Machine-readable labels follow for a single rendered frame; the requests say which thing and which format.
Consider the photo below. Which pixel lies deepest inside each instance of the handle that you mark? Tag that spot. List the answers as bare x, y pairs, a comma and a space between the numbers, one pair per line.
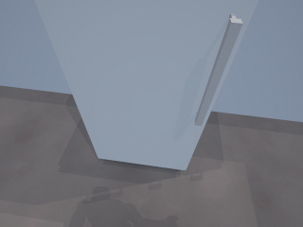
229, 38

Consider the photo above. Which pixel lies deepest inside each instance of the fridge door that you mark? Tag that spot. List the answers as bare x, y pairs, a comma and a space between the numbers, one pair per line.
138, 70

